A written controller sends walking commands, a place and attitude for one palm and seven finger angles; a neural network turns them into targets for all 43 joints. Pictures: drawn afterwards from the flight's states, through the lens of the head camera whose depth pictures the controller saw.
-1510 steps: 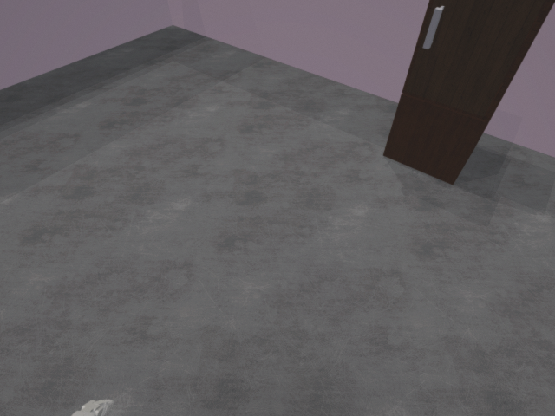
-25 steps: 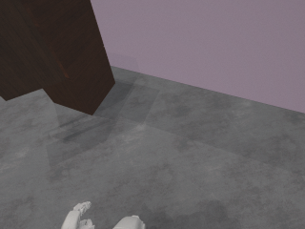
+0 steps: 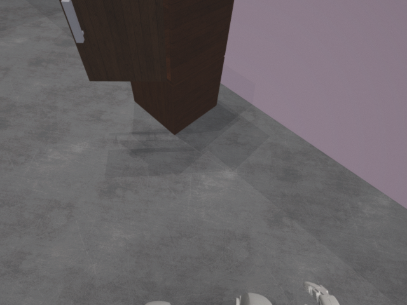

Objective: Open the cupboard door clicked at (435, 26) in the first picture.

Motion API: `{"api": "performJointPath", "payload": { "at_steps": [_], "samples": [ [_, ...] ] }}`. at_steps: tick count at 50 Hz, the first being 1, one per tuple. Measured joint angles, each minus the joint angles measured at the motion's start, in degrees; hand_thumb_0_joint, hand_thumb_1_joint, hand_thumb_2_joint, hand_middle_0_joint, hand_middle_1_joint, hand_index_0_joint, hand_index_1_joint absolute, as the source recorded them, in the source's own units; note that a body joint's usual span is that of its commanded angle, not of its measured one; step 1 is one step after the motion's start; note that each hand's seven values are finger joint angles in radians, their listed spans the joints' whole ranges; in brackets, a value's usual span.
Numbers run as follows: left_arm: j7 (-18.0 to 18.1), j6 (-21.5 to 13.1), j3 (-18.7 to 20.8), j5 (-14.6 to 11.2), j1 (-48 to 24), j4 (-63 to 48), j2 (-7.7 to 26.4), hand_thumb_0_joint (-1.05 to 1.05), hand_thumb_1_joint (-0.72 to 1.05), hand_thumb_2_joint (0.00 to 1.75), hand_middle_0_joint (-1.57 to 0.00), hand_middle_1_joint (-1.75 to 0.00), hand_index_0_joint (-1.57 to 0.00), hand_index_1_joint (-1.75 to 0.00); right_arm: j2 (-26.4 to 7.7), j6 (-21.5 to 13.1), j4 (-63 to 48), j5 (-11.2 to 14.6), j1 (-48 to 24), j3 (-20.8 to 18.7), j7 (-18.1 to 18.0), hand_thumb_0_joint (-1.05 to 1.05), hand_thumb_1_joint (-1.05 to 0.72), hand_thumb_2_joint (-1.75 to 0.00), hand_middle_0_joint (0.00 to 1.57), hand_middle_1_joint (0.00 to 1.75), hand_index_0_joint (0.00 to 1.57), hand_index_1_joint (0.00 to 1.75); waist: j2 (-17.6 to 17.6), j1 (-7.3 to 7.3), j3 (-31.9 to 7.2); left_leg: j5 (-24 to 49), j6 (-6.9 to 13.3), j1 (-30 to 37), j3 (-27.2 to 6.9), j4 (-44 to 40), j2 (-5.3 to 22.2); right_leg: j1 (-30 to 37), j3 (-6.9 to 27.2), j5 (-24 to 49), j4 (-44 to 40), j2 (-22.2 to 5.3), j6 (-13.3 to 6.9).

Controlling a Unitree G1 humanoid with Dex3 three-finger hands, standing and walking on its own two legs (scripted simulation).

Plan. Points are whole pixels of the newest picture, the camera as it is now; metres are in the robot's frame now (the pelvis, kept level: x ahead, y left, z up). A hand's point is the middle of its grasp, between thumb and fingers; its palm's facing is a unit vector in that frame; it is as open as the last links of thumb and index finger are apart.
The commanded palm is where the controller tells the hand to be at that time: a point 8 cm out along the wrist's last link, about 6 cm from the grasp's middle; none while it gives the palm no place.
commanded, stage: turn to face it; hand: left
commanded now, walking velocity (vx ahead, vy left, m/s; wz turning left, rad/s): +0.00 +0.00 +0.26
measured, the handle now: (74, 18) +0.98 +0.56 -0.03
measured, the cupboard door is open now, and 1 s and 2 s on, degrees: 49 49 49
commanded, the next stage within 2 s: take the last steps up to it in 0.24 s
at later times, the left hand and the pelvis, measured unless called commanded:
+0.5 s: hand out of the picture +0.07 +0.14 -0.14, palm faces +0.18 -0.95 -0.25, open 7.3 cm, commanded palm none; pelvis +0.02 -0.05 +0.01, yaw +9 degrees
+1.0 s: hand out of the picture -0.06 +0.18 -0.18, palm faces +0.39 -0.91 -0.16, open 7.4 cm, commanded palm none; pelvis +0.10 +0.07 -0.01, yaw +16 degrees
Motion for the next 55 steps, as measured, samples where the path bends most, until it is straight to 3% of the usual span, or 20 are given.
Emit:
{"api": "performJointPath", "payload": {
  "at_steps": [7, 15, 17, 18, 20, 22, 25, 29, 35, 40, 44, 46, 47, 48, 50, 51, 53, 55],
  "samples": [
    [-0.42, -0.88, -0.66, -0.03, -2.56, -1.07, -1.3, 0.0, 0.91, 0.9, -0.2, -0.3, -0.19, -0.3, 1.77, -0.37, 2.03, 0.19, 3.11, 1.06, -0.33, 0.0, -0.91, -0.9, 0.2, 0.3, 0.2, 0.3, 1.0, -0.2, -1.13, 3.63, 0.12, 3.78, -2.13, -7.1, -0.29, -1.66, 2.13, 5.76, -3.7, 0.84, 0.96],
    [-0.51, -1.19, -1.68, -0.45, -5.12, -1.65, -4.24, 0.0, 0.91, 0.9, -0.2, -0.3, -0.19, -0.3, 2.12, 0.68, 4.6, -0.33, 7.04, 0.3, -0.44, 0.0, -0.91, -0.9, 0.2, 0.3, 0.2, 0.3, 2.79, -2.63, -1.71, 2.86, -1.5, 2.71, -4.32, -5.16, -0.82, 6.15, 0.68, 4.52, -21.19, 3.75, -0.35],
    [-0.48, -2.07, -1.94, -0.52, -4.99, -2.01, -4.78, 0.0, 0.91, 0.9, -0.2, -0.3, -0.19, -0.3, 1.84, 0.98, 5.36, -0.12, 8.1, -0.02, -0.41, 0.0, -0.91, -0.9, 0.2, 0.3, 0.2, 0.3, 2.97, -2.86, -2.1, 1.82, -2.33, 1.56, -4.69, -2.99, -1.31, 10.39, -0.01, 9.9, -30.02, 4.38, -0.93],
    [-0.33, -2.75, -2.04, -0.35, -4.74, -2.0, -5.12, 0.0, 0.91, 0.9, -0.2, -0.3, -0.2, -0.3, 1.55, 1.08, 5.77, 0.14, 8.56, -0.23, -0.32, 0.0, -0.91, -0.9, 0.2, 0.3, 0.2, 0.3, 3.22, -2.75, -2.39, 0.88, -2.82, 0.63, -4.77, -1.13, -1.44, 11.91, -0.31, 9.31, -32.94, 4.55, -3.26],
    [-0.19, -3.58, -2.59, -0.07, -4.51, -1.32, -6.48, 0.0, 0.91, 0.9, -0.2, -0.3, -0.2, -0.3, 0.49, 1.78, 6.76, 0.27, 8.73, -0.89, -0.19, 0.0, -0.91, -0.9, 0.2, 0.3, 0.2, 0.3, 5.15, -3.31, -1.93, -6.85, -3.33, -2.1, -5.72, 7.34, -1.4, 12.43, -1.67, 8.16, -32.27, 5.04, -5.59],
    [-0.22, -4.03, -2.9, -0.06, -3.43, -1.03, -7.36, 0.0, 0.91, 0.9, -0.2, -0.3, -0.2, -0.3, -0.07, 2.53, 7.68, 0.07, 9.12, -1.43, 0.11, 0.0, -0.91, -0.9, 0.2, 0.3, 0.2, 0.3, 5.38, -3.4, -1.9, -9.14, -3.72, -5.51, -5.23, 18.81, -1.79, 13.94, -2.6, 8.51, -33.4, 4.49, -5.94],
    [0.2, -4.89, -2.08, -0.28, -1.41, -0.52, -7.71, 0.0, 0.93, 0.89, -0.2, -0.3, -0.2, -0.3, -0.56, 2.7, 8.71, -0.19, 9.81, -2.05, 0.88, 0.0, -0.91, -0.9, 0.2, 0.3, 0.2, 0.3, 5.28, -3.19, -2.27, -3.89, -4.48, -9.63, -4.31, 30.05, -0.58, 16.73, -4.06, 10.05, -37.24, 3.97, -5.77],
    [0.08, -6.13, -1.72, -0.05, 1.79, 1.0, -7.03, -0.01, 0.93, 0.89, -0.2, -0.3, -0.2, -0.3, -0.71, 2.69, 9.54, -0.48, 10.36, -2.4, 1.62, 0.0, -0.91, -0.9, 0.2, 0.3, 0.2, 0.3, 4.67, -2.56, -3.23, 1.61, -5.42, -12.61, -3.89, 33.04, 1.77, 19.62, -6.2, 11.05, -41.27, 3.08, -5.64],
    [-0.06, -7.07, -2.02, 0.31, 7.83, 4.76, -7.56, 0.0, 0.92, 0.9, -0.2, -0.3, -0.2, -0.3, -0.98, 2.91, 9.48, -0.46, 8.2, -2.26, 2.16, 0.0, -0.91, -0.9, 0.19, 0.3, 0.2, 0.3, 4.11, -0.76, -3.66, 4.94, -5.9, -15.3, -3.11, 30.01, 4.22, 23.01, -8.79, 10.67, -44.26, 1.36, -4.24],
    [-0.28, -6.99, -2.22, 0.7, 12.44, 8.27, -8.3, 0.0, 0.91, 0.9, -0.2, -0.3, -0.2, -0.3, -0.67, 2.34, 7.94, -0.25, 4.05, -1.6, 2.76, 0.0, -0.92, -0.9, 0.19, 0.3, 0.19, 0.3, 3.32, 0.98, -2.88, 5.35, -5.3, -14.71, -0.47, 19.95, 4.92, 25.55, -10.46, 9.31, -45.19, -0.6, -1.94],
    [-0.4, -6.3, -2.1, 0.95, 14.85, 10.33, -8.29, 0.0, 0.91, 0.9, -0.2, -0.3, -0.2, -0.3, 0.1, 0.98, 5.98, 0.05, 0.3, -0.74, 3.12, 0.0, -0.92, -0.9, 0.19, 0.3, 0.19, 0.3, 2.02, 2.92, -1.7, 2.98, -3.6, -10.56, 2.11, 8.36, 3.72, 26.6, -10.93, 6.48, -43.0, -2.8, 0.78],
    [-0.58, -5.81, -1.92, 0.88, 16.13, 11.17, -8.26, 0.0, 0.91, 0.9, -0.2, -0.3, -0.2, -0.3, 0.45, -0.65, 4.53, 0.02, -0.8, -0.18, 3.03, 0.0, -0.91, -0.9, 0.19, 0.3, 0.19, 0.3, 1.45, 3.12, -1.57, 3.11, -2.6, -6.09, 3.56, 1.21, 2.63, 25.52, -10.42, 3.23, -37.98, -4.33, 1.55],
    [-0.76, -5.28, -1.86, 0.66, 16.15, 11.52, -8.29, 0.0, 0.91, 0.9, -0.2, -0.3, -0.2, -0.3, 0.6, -1.76, 3.8, -0.17, -1.21, -0.15, 2.69, 0.0, -0.91, -0.9, 0.19, 0.3, 0.2, 0.3, 1.47, 2.66, -1.38, 5.13, -1.8, -5.96, 3.79, 1.21, 2.33, 23.2, -9.49, 1.2, -31.75, -5.07, 0.37],
    [-0.8, -4.53, -1.84, 0.48, 15.25, 11.74, -8.02, 0.0, 0.91, 0.9, -0.2, -0.3, -0.2, -0.3, 1.13, -2.61, 3.3, -0.24, -1.54, -0.13, 2.11, 0.0, -0.91, -0.9, 0.2, 0.3, 0.2, 0.3, 0.96, 2.44, -0.67, 4.24, -1.0, -6.33, 4.16, 3.46, 1.84, 19.79, -6.46, -0.92, -23.31, -5.1, -1.02],
    [-0.53, -3.45, -1.77, 0.26, 12.78, 11.51, -7.49, 0.01, 0.91, 0.9, -0.2, -0.3, -0.2, -0.3, 2.18, -3.41, 3.08, -0.21, -1.08, 0.27, 1.06, 0.0, -0.91, -0.9, 0.2, 0.3, 0.2, 0.3, 0.53, 2.52, -0.29, 1.63, 0.1, -5.14, 5.05, 4.49, 1.41, 11.73, -1.35, -1.83, -6.75, -3.18, -3.25],
    [-0.55, -3.31, -1.64, 0.27, 11.37, 11.13, -7.21, 0.01, 0.91, 0.9, -0.2, -0.3, -0.2, -0.3, 2.69, -3.47, 3.24, -0.2, -0.41, 0.45, 0.67, 0.0, -0.91, -0.9, 0.2, 0.3, 0.2, 0.3, 0.47, 2.45, -0.49, 1.12, 0.41, -3.87, 5.48, 3.35, 1.18, 8.08, -0.42, -0.16, -1.1, -2.42, -3.92],
    [-0.75, -3.49, -1.26, 0.51, 8.3, 9.76, -6.64, 0.01, 0.91, 0.9, -0.2, -0.3, -0.2, -0.3, 3.67, -3.69, 4.0, -0.26, 1.54, 0.77, 0.05, 0.0, -0.91, -0.9, 0.2, 0.3, 0.2, 0.3, 0.39, 2.04, -0.98, 1.82, 0.43, -0.7, 6.12, -0.52, 0.49, 2.3, -0.2, 3.78, 4.07, -1.62, -4.47],
    [-0.82, -3.9, -0.9, 0.64, 5.3, 7.82, -6.25, 0.01, 0.91, 0.9, -0.2, -0.3, -0.19, -0.3, 4.03, -4.75, 4.25, 0.53, 3.76, -0.36, -1.04, -0.02, -0.94, -0.9, 0.2, 0.3, 0.2, 0.3, 0.27, 1.38, -1.51, 2.85, 1.04, 2.63, 6.77, -4.94, -0.47, -2.0, -0.22, 7.12, 4.04, -1.08, -4.45]
  ]
}}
